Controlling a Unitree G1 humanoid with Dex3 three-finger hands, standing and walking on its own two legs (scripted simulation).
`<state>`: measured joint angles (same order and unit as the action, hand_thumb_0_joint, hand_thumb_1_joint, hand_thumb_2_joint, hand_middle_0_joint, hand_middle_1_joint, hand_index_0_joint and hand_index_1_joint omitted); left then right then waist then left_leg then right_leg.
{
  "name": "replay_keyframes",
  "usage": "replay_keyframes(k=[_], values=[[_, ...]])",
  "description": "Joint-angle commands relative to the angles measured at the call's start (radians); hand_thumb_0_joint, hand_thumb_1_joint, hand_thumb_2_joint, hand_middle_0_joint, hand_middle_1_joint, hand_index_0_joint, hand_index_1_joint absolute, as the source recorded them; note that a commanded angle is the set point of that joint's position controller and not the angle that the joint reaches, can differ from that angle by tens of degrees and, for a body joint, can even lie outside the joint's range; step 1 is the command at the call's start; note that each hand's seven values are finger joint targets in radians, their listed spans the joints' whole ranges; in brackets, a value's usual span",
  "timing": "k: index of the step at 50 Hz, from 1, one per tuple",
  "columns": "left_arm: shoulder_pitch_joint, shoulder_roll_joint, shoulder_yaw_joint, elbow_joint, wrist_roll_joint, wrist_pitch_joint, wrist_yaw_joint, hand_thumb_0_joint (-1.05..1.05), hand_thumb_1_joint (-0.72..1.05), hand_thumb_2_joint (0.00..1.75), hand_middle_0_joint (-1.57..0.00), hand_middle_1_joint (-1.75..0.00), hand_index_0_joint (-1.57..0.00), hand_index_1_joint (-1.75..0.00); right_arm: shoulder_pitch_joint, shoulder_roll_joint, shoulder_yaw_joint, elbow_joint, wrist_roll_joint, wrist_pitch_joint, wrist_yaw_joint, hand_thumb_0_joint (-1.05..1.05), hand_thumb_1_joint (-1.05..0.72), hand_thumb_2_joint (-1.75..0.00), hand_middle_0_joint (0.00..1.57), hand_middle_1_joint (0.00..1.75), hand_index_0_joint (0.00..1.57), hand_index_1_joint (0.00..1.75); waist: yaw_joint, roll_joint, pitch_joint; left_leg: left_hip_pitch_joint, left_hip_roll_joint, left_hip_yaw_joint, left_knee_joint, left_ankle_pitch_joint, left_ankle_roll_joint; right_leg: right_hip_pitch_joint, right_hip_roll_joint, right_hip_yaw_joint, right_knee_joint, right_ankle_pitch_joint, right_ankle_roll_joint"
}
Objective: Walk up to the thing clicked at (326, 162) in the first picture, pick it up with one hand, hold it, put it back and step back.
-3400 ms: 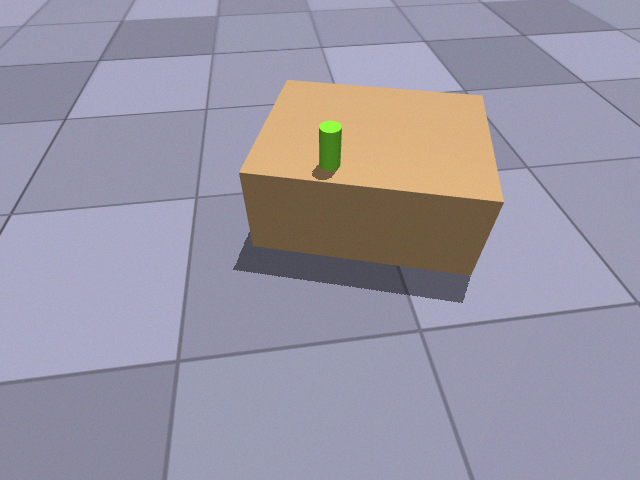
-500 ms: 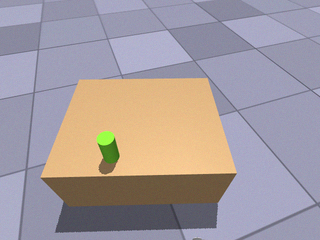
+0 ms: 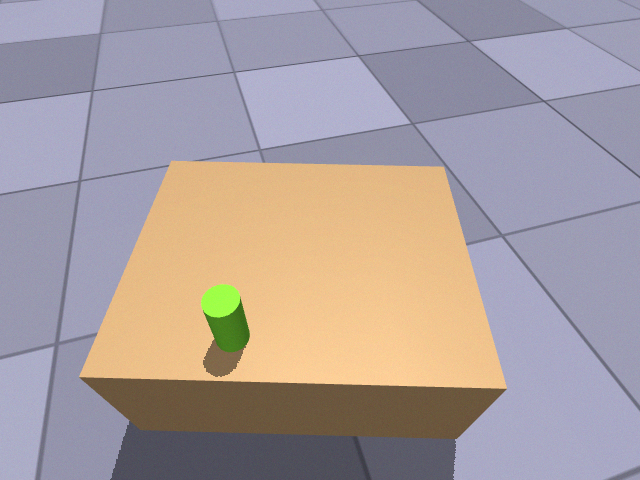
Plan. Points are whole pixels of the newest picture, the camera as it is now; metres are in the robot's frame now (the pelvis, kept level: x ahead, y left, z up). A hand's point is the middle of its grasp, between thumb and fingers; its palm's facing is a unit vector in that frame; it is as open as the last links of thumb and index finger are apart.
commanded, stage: walk up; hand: left
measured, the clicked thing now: (227, 319) +0.50 +0.21 -0.28
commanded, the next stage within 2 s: stand in 1.16 s
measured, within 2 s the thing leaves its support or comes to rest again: neither
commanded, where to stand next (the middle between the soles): +0.09 +0.01 m, yaw +0 degrees
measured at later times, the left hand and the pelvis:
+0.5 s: hand out of the picture +0.09 +0.26 -0.12, palm faces +0.01 -0.93 -0.36, open 7.4 cm; pelvis +0.02 +0.00 +0.03, yaw +1 degrees
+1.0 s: hand out of the picture +0.11 +0.25 -0.13, palm faces -0.02 -0.95 -0.33, open 7.4 cm; pelvis +0.03 +0.00 +0.03, yaw +1 degrees
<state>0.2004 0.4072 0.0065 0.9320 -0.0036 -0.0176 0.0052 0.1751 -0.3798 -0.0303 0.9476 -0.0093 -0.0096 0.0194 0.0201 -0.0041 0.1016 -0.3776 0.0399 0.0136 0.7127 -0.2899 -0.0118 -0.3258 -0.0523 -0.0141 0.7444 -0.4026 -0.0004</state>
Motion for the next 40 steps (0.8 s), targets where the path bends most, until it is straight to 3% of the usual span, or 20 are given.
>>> replay_keyframes(k=[1,2,4,7,10,13,23,32,40], values=[[0.061,0.205,0.054,0.026,-0.002,-0.025,0.015,0.0,0.9,0.9,-0.2,-0.3,-0.2,-0.3,-0.121,-0.235,-0.037,-0.056,0.015,-0.017,-0.015,0.0,-0.9,-0.9,0.2,0.3,0.2,0.3,0.03,0.153,-0.098,-0.016,0.137,-0.187,-0.247,0.049,0.094,0.097,-0.025,0.044,-0.181,0.132,-0.036],[0.023,0.221,0.053,0.028,0.0,-0.028,0.013,0.0,0.9,0.9,-0.2,-0.3,-0.2,-0.3,-0.104,-0.215,-0.028,-0.04,0.018,-0.015,-0.014,0.0,-0.9,-0.9,0.2,0.3,0.2,0.3,0.01,0.121,-0.094,-0.016,0.108,-0.168,-0.238,0.012,0.067,0.087,-0.052,0.099,-0.222,0.133,-0.049],[-0.053,0.218,0.048,0.03,0.001,-0.028,0.007,0.0,0.9,0.9,-0.2,-0.3,-0.2,-0.3,-0.084,-0.219,-0.026,-0.002,0.015,-0.017,-0.015,0.0,-0.9,-0.9,0.2,0.3,0.2,0.3,-0.02,0.104,-0.124,0.08,0.099,-0.158,-0.268,0.012,0.062,0.067,-0.055,0.087,-0.221,0.172,-0.049],[-0.046,0.191,0.033,0.078,-0.004,-0.027,0.008,0.0,0.9,0.9,-0.2,-0.3,-0.2,-0.3,-0.142,-0.22,-0.018,0.021,0.016,-0.024,-0.014,0.0,-0.9,-0.9,0.2,0.3,0.2,0.3,0.002,0.115,-0.158,0.117,0.127,-0.171,-0.293,0.125,0.081,0.119,-0.031,0.047,-0.241,0.226,-0.024],[-0.079,0.194,0.035,0.109,-0.005,-0.031,0.007,0.0,0.9,0.9,-0.2,-0.3,-0.2,-0.3,-0.16,-0.204,-0.012,0.048,0.023,-0.023,-0.016,0.0,-0.9,-0.9,0.2,0.3,0.2,0.3,-0.006,0.072,-0.165,0.171,0.11,-0.127,-0.273,0.251,0.061,0.135,-0.056,0.062,-0.29,0.314,-0.025],[-0.105,0.189,0.031,0.128,-0.004,-0.03,0.006,0.0,0.9,0.9,-0.2,-0.3,-0.2,-0.3,-0.18,-0.202,-0.013,0.074,0.024,-0.019,-0.017,0.0,-0.9,-0.9,0.2,0.3,0.2,0.3,-0.012,0.053,-0.176,0.229,0.103,-0.104,-0.285,0.279,0.055,0.135,-0.07,0.062,-0.33,0.352,-0.021],[-0.169,0.175,0.034,0.172,0.008,-0.023,0.002,0.0,0.9,0.9,-0.2,-0.3,-0.2,-0.3,-0.217,-0.183,-0.012,0.14,0.016,-0.007,-0.012,0.0,-0.9,-0.9,0.2,0.3,0.2,0.3,-0.017,-0.019,-0.15,0.273,0.086,-0.08,-0.362,0.217,0.032,0.158,-0.094,0.078,-0.464,0.295,-0.015],[-0.182,0.168,0.044,0.175,0.01,-0.016,-0.002,0.0,0.9,0.9,-0.2,-0.3,-0.2,-0.3,-0.197,-0.183,-0.011,0.155,0.01,-0.01,-0.012,0.0,-0.9,-0.9,0.2,0.3,0.2,0.3,-0.013,0.0,-0.136,0.247,0.089,-0.082,-0.408,0.195,0.022,0.196,-0.086,0.064,-0.483,0.268,-0.01],[-0.181,0.162,0.045,0.167,0.011,-0.011,-0.005,0.0,0.9,0.9,-0.2,-0.3,-0.2,-0.3,-0.17,-0.185,-0.012,0.153,0.004,-0.012,-0.013,0.0,-0.9,-0.9,0.2,0.3,0.2,0.3,-0.02,0.03,-0.109,0.197,0.084,-0.101,-0.449,0.086,0.019,0.2,-0.076,0.06,-0.48,0.223,-0.011]])
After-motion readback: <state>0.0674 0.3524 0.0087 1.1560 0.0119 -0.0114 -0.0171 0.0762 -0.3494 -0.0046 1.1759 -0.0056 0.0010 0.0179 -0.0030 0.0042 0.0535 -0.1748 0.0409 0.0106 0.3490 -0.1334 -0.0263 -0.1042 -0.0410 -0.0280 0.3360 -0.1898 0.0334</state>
